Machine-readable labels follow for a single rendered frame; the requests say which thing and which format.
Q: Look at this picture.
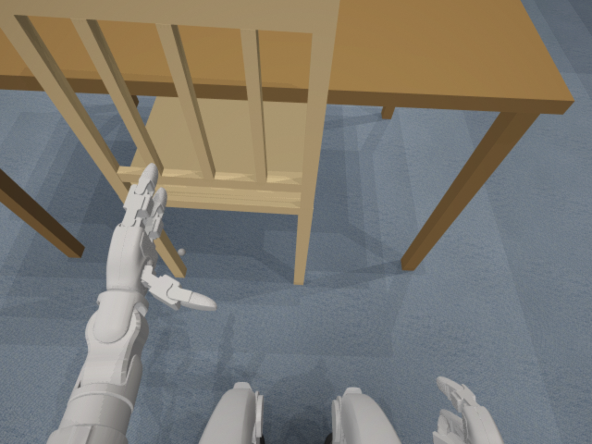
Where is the robot thigh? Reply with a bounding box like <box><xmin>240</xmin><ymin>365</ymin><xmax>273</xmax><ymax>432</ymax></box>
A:
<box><xmin>198</xmin><ymin>388</ymin><xmax>264</xmax><ymax>444</ymax></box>
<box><xmin>331</xmin><ymin>393</ymin><xmax>401</xmax><ymax>444</ymax></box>

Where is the chair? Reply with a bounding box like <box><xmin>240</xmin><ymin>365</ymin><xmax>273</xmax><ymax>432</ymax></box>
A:
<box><xmin>0</xmin><ymin>0</ymin><xmax>340</xmax><ymax>285</ymax></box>

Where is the table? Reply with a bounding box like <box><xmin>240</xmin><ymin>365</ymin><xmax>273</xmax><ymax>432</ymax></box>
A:
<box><xmin>0</xmin><ymin>0</ymin><xmax>574</xmax><ymax>271</ymax></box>

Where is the left robot forearm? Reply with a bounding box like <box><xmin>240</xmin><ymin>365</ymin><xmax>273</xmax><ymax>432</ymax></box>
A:
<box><xmin>46</xmin><ymin>289</ymin><xmax>149</xmax><ymax>444</ymax></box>

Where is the left robot thigh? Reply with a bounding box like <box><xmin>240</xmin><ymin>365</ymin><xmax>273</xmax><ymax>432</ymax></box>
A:
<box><xmin>198</xmin><ymin>388</ymin><xmax>264</xmax><ymax>444</ymax></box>

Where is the left robot hand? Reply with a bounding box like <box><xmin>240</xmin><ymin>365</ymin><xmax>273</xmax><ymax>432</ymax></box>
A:
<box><xmin>106</xmin><ymin>163</ymin><xmax>217</xmax><ymax>311</ymax></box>

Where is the right robot hand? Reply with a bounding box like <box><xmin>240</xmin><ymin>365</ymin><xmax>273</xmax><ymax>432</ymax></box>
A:
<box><xmin>433</xmin><ymin>376</ymin><xmax>504</xmax><ymax>444</ymax></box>

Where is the right robot thigh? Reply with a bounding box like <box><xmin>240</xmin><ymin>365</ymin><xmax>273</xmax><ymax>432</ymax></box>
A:
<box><xmin>331</xmin><ymin>393</ymin><xmax>401</xmax><ymax>444</ymax></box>

